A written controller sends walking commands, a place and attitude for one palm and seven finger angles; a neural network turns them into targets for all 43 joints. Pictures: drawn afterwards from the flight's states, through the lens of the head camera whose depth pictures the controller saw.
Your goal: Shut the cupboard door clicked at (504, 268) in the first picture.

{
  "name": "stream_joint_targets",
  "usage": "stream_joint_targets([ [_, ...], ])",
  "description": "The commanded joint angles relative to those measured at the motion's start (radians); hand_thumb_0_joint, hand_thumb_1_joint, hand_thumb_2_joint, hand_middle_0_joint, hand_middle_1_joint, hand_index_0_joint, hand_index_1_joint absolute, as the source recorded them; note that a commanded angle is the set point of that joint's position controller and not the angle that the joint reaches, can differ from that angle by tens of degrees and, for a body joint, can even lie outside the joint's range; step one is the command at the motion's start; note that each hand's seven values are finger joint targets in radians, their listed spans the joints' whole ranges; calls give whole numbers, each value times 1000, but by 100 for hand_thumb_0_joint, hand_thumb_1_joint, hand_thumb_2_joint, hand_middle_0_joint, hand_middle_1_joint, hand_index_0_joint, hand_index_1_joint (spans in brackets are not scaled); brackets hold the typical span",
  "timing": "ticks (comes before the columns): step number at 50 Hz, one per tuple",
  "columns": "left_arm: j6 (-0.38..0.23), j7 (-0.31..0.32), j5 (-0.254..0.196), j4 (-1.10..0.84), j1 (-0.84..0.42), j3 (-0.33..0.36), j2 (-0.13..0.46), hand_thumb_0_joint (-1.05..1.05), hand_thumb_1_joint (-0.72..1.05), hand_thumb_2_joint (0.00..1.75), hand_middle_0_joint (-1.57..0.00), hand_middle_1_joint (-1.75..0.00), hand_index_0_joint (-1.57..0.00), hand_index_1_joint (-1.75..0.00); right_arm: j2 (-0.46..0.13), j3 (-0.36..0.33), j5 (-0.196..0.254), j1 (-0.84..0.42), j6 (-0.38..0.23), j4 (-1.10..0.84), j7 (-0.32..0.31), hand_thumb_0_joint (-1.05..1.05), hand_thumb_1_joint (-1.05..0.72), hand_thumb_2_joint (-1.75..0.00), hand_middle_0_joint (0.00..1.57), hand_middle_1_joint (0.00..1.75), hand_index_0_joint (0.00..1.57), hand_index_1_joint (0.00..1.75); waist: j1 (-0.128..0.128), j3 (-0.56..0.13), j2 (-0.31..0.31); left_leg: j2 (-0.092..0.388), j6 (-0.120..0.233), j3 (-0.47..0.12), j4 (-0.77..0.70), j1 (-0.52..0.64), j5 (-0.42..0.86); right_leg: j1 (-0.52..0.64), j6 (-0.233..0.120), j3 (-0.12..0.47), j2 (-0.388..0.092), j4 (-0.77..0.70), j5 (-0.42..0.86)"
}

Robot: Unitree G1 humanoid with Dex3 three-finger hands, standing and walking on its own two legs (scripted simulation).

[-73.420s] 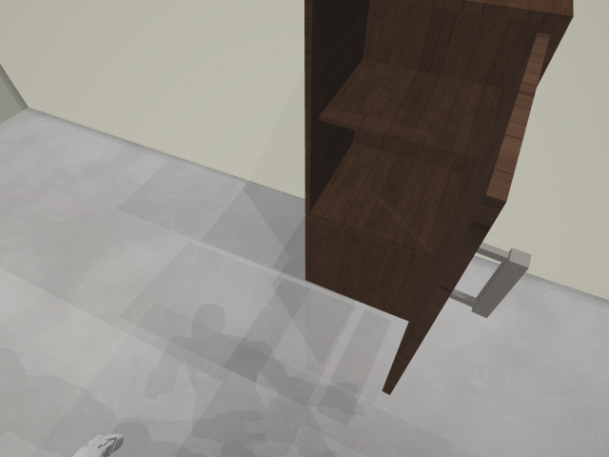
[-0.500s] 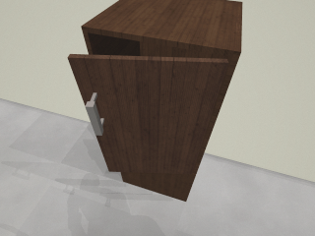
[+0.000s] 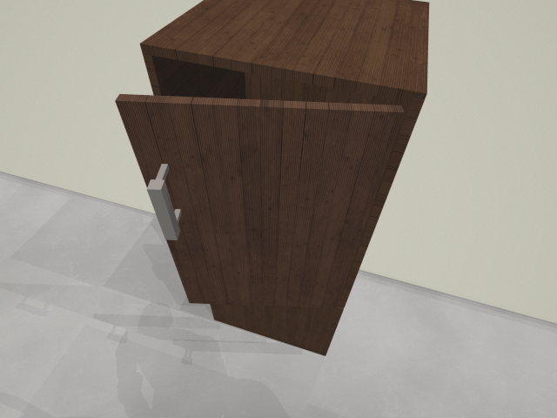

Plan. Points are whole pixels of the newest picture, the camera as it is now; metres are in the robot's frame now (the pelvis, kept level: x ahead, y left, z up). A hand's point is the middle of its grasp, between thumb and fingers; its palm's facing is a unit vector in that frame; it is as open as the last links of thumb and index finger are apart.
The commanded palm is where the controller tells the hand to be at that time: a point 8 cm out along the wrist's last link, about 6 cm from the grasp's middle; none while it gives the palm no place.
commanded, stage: look again from close up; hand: left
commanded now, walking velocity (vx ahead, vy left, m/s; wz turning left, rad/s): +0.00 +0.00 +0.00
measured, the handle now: (168, 202) +0.42 +0.22 +0.06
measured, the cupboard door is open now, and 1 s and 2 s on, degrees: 16 16 16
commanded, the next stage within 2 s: raise the hand and make a fist in 0.02 s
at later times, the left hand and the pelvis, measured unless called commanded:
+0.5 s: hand (196, 386) +0.17 +0.13 -0.03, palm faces -0.01 -1.00 +0.04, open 6.4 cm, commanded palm +0.12 +0.21 -0.04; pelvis -0.02 -0.02 -0.07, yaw +1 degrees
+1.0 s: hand (163, 367) +0.18 +0.17 +0.00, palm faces +0.07 -1.00 -0.05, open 4.0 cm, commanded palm +0.15 +0.22 +0.01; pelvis +0.00 -0.02 -0.07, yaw +2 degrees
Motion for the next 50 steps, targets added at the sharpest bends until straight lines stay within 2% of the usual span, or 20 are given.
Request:
stream_joint_targets([
  [1, -10, 8, -2, -22, 79, 20, 77, 0, 90, 90, -20, -30, -20, -30, -81, -11, -2, 75, -15, -24, -2, 0, -90, -90, 20, 30, 20, 30, -1, 52, 4, 85, 5, -89, -113, -105, 69, 23, -56, 57, -48, -66, 57],
  [5, -9, 8, -3, -20, 82, 19, 71, 0, 90, 90, -20, -30, -20, -30, -82, -10, -2, 73, -16, -21, -4, 0, -90, -90, 20, 30, 20, 30, 0, 54, 20, 89, 7, -91, -117, -99, 75, 16, -56, 57, -45, -64, 59],
  [6, -22, 43, 12, 11, 104, 19, 145, 0, 90, 90, -20, -30, -20, -30, -146, -20, 5, -35, -26, -99, 4, 0, -90, -90, 20, 30, 20, 30, 26, 69, -41, 111, -22, -68, 75, -157, 179, -21, -53, 90, -88, -19, 335],
  [7, -296, 24, -130, -1705, -809, 292, 593, 0, 90, 90, -20, -30, -20, -30, -358, -41, -1, 35, -216, -433, -94, 0, -90, -90, 20, 30, 20, 30, -192, -396, 81, 56, 13, -57, -13, 162, 306, 11, -50, 19, 58, 70, 275],
  [8, -206, 53, -138, -1389, -133, 34, 214, 0, 90, 90, -22, -32, -22, -32, -232, -1, 39, -34, -286, -413, -89, 0, -90, -90, 20, 30, 20, 30, -21, -509, 366, 35, -14, -30, 0, 177, 390, -18, -77, -24, 97, 97, 70],
  [9, -41, 79, -170, -1238, 86, -40, 13, 0, 90, 90, -24, -34, -24, -34, -211, -7, 49, -86, -322, -398, -75, 0, -90, -90, 20, 30, 20, 30, -9, -319, 327, 46, -63, -69, -20, 17, 320, -44, -63, -64, 88, 161, -31],
  [10, -15, 92, -176, -1147, 47, -124, -66, 0, 90, 90, -25, -36, -25, -36, -198, 0, 73, -76, -353, -378, -66, 0, -90, -90, 20, 30, 20, 30, -43, -75, 131, 29, -47, -99, -28, -150, 81, -126, -50, -66, 74, 144, -72],
  [11, -54, 89, -183, -1200, 1, -143, -75, 0, 90, 90, -27, -38, -27, -38, -234, -24, 66, -71, -384, -423, -57, 0, -90, -90, 20, 30, 20, 30, -72, 37, 72, 15, -24, -123, -1, -216, -85, -176, -43, -56, 60, 93, -102],
  [13, -163, 76, -147, -1137, 19, -70, -10, 0, 90, 90, -31, -42, -31, -42, -263, -51, 30, -63, -413, -478, -43, 0, -90, -90, 20, 30, 20, 30, -87, 58, -134, -8, -20, -141, 97, -326, -181, -315, -39, -67, 59, 133, -237],
  [17, -463, -110, -217, -985, 340, 46, -12, 0, 90, 90, -38, -50, -38, -50, -237, -91, 3, -109, -418, -601, 19, 0, -90, -90, 20, 30, 20, 30, 42, -82, -271, -32, -50, -78, 318, -530, -160, -418, -59, -44, 54, 302, -368],
  [20, -661, -267, -247, -1004, 379, 208, 126, 0, 90, 90, -44, -56, -44, -56, -248, -118, 4, -159, -355, -696, 51, 0, -90, -90, 20, 30, 20, 30, 87, -153, -111, -45, -49, -52, 447, -655, -134, -423, -87, 12, 36, 441, -286],
  [23, -566, -260, -236, -1201, 328, 181, 148, 0, 90, 90, -49, -62, -49, -62, -236, -108, 22, -208, -300, -806, 43, 0, -90, -90, 20, 30, 20, 30, 101, -241, 91, -49, -25, -34, 454, -644, -138, -433, -86, 21, 46, 503, -225],
  [26, -512, -201, -239, -1396, 219, 186, 165, 0, 90, 90, -55, -68, -55, -68, -220, -101, 26, -177, -264, -840, 14, 0, -90, -90, 20, 30, 20, 30, 51, -288, 69, -31, -11, -62, 505, -649, -165, -471, -72, 61, 54, 488, -285],
  [28, -555, -180, -245, -1572, 120, 187, 189, 0, 90, 90, -58, -72, -58, -72, -221, -94, 20, -140, -262, -841, -3, 0, -90, -90, 20, 30, 20, 30, 13, -343, 98, -20, -2, -76, 565, -623, -95, -484, -68, 76, 60, 500, -209],
  [29, -582, -185, -250, -1648, 52, 175, 204, 0, 90, 90, -60, -74, -60, -74, -225, -86, 13, -120, -265, -832, -12, 0, -90, -90, 20, 30, 20, 30, -21, -364, 90, -14, 4, -85, 595, -613, -63, -502, -64, 71, 67, 519, -159],
  [33, -579, -287, -282, -1563, 80, 112, 155, 0, 90, 90, -68, -82, -68, -82, -239, -74, 18, -94, -280, -783, -28, 0, -90, -90, 20, 30, 20, 30, -63, -369, 55, -1, 2, -101, 649, -622, -33, -536, -56, 56, 75, 532, -93],
  [38, -363, -364, -313, -1458, 195, 204, 213, 0, 90, 90, -77, -92, -77, -92, -235, -73, 43, -119, -251, -805, -47, 0, -90, -90, 20, 30, 20, 30, -10, -381, -30, -10, -2, -93, 598, -653, -48, -405, -44, 89, 52, 445, -165],
  [41, -294, -330, -329, -1502, 244, 273, 226, 0, 90, 90, -82, -98, -82, -98, -210, -68, 41, -132, -232, -822, -51, 0, -90, -90, 20, 30, 20, 30, 36, -427, -6, -15, -6, -93, 549, -599, 33, -313, -43, 65, 47, 456, -24],
  [44, -317, -274, -330, -1521, 235, 304, 229, 0, 90, 90, -88, -104, -88, -104, -198, -60, 32, -137, -225, -817, -52, 0, -90, -90, 20, 30, 20, 30, 46, -392, -26, -14, -9, -99, 513, -577, 72, -298, -45, 30, 56, 469, 49],
  [50, -398, -267, -314, -1509, 182, 217, 194, 0, 90, 90, -99, -116, -99, -116, -226, -56, 31, -102, -243, -808, -47, 0, -90, -90, 20, 30, 20, 30, 3, -296, 3, -12, -10, -98, 467, -548, -15, -380, -49, 19, 60, 427, -104],
])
